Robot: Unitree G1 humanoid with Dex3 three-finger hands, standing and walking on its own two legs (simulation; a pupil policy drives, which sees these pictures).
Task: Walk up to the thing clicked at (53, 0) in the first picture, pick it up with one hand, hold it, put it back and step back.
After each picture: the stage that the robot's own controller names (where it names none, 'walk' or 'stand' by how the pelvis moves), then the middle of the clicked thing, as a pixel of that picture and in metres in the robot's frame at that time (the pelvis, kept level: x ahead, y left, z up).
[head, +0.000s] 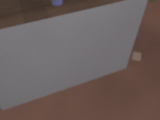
stand; out of the picture +0.98 +0.18 +0.12
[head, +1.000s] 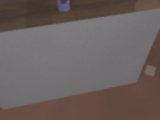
rise first; out of the picture +0.89 +0.16 +0.13
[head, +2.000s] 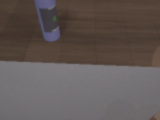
walk; (46, 10) +0.56 +0.20 +0.14
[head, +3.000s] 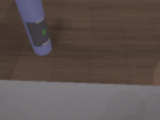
stand; (35, 23) +0.49 +0.19 +0.15
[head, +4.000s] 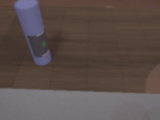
stand; (36, 36) +0.49 +0.20 +0.12
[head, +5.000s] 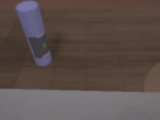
stand; (36, 37) +0.50 +0.20 +0.12
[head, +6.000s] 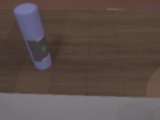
stand; (35, 40) +0.48 +0.20 +0.12
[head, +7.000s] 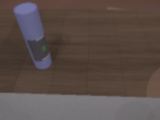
stand; (35, 40) +0.48 +0.20 +0.12
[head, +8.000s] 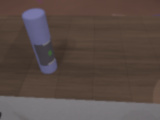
rise first; (42, 44) +0.47 +0.19 +0.12
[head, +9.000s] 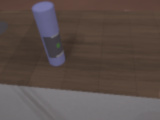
go down; (51, 37) +0.49 +0.18 +0.12
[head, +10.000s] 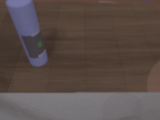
go down; (30, 35) +0.48 +0.17 +0.13
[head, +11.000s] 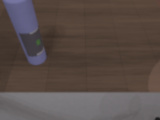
go down; (28, 33) +0.48 +0.17 +0.13
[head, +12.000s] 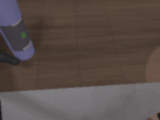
close in; (11, 25) +0.48 +0.19 +0.16
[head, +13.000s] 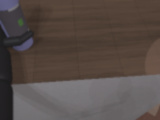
lift; (9, 12) +0.51 +0.18 +0.17
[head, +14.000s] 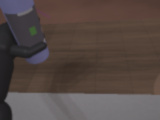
lift; (22, 17) +0.33 +0.15 +0.34
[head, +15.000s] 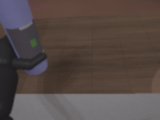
hold; (22, 31) +0.34 +0.16 +0.29
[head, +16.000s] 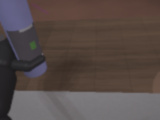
hold; (22, 34) +0.34 +0.17 +0.29
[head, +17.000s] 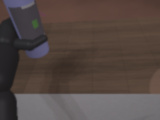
crouch; (24, 12) +0.38 +0.15 +0.33
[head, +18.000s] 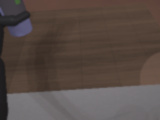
lower; out of the picture +0.49 +0.18 +0.32
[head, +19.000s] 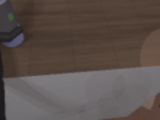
lower; out of the picture +0.52 +0.19 +0.18
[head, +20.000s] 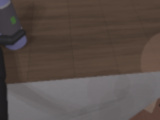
lower; (0, 9) +0.51 +0.19 +0.18
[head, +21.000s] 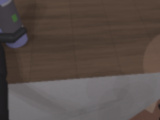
lower; (1, 7) +0.51 +0.19 +0.18
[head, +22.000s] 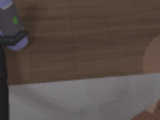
lower; (2, 10) +0.51 +0.19 +0.18
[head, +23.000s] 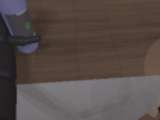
open; (16, 15) +0.50 +0.16 +0.17
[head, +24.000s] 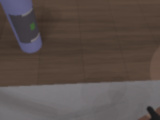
sink last; (21, 15) +0.48 +0.15 +0.17
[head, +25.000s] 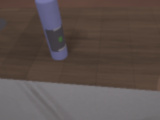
sink last; (53, 30) +0.51 +0.17 +0.15
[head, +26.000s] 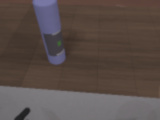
stand; (51, 34) +0.48 +0.15 +0.13
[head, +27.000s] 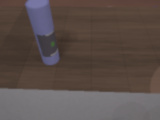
stand; (45, 35) +0.49 +0.16 +0.13
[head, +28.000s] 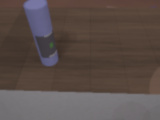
stand; (43, 36) +0.49 +0.17 +0.12
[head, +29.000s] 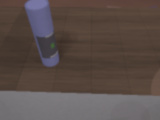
stand; (44, 36) +0.48 +0.16 +0.12
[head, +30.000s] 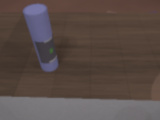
walk; (43, 42) +0.47 +0.16 +0.13
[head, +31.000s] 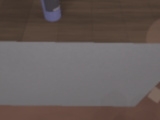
walk; out of the picture +0.65 +0.15 +0.14
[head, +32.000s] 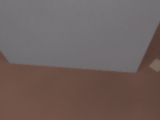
walk; out of the picture +1.05 +0.13 +0.15
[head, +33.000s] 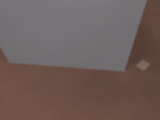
stand; out of the picture +1.23 +0.15 +0.14
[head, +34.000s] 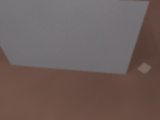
stand; out of the picture +1.21 +0.14 +0.12
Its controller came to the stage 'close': yes
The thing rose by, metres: 0.20
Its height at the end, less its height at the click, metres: +0.00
